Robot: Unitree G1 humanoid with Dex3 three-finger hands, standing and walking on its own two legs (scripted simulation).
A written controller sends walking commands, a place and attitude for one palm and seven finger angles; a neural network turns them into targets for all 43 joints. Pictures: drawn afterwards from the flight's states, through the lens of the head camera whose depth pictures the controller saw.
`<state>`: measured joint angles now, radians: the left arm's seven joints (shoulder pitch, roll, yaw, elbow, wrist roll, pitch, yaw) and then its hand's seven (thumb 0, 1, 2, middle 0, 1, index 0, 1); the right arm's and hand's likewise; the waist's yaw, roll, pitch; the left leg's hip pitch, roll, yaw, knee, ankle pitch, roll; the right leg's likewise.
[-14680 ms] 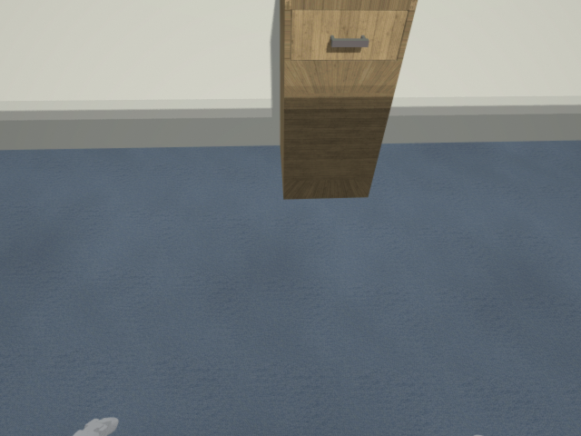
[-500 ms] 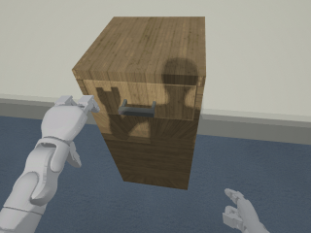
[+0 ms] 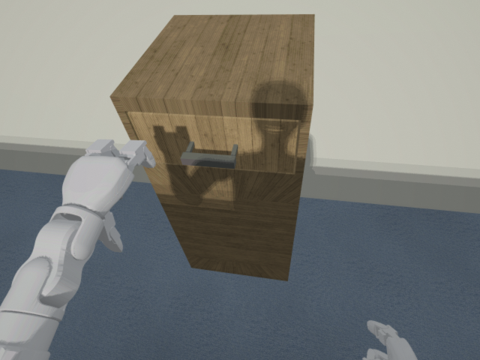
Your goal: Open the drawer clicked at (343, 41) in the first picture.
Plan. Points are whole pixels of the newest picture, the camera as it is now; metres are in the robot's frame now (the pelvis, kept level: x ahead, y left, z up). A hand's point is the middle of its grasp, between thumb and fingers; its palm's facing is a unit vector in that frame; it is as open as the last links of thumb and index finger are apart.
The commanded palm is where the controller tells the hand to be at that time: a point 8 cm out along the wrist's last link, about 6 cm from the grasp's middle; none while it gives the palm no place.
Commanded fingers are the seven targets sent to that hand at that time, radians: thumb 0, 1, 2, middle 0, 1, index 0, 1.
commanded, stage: move the hooked fingers above the handle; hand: left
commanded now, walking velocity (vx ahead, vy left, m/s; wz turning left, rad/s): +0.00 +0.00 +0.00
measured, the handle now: (210, 153) +0.53 +0.16 +0.01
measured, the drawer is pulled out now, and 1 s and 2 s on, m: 0.00 0.00 0.00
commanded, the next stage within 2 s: none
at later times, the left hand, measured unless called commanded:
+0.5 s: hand (151, 178) +0.37 +0.21 +0.10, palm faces +0.02 -0.04 -1.00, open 13.9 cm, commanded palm +0.35 +0.22 +0.16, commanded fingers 0.00 -0.50 0.30 -0.30 -1.20 -0.30 -1.20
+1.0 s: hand (166, 169) +0.42 +0.21 +0.07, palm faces -0.02 -0.03 -1.00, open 13.9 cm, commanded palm +0.40 +0.20 +0.14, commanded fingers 0.00 -0.50 0.30 -0.30 -1.20 -0.30 -1.20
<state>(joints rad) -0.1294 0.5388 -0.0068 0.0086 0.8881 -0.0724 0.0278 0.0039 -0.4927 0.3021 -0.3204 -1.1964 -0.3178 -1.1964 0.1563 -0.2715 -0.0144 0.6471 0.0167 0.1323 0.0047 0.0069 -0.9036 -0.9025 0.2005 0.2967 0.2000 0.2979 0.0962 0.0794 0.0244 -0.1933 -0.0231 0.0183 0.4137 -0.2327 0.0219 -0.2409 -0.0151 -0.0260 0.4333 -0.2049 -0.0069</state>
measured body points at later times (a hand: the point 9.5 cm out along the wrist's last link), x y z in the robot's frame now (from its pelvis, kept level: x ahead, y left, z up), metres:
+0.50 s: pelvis +0.01 -0.02 +0.00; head +0.04 -0.05 +0.45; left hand +0.36 +0.21 +0.16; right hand +0.18 -0.25 -0.13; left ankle -0.01 +0.10 -0.74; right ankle +0.01 -0.12 -0.74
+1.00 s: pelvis +0.03 +0.00 -0.01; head +0.07 -0.03 +0.44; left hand +0.41 +0.21 +0.13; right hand +0.18 -0.24 -0.14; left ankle -0.01 +0.10 -0.74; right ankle +0.01 -0.12 -0.74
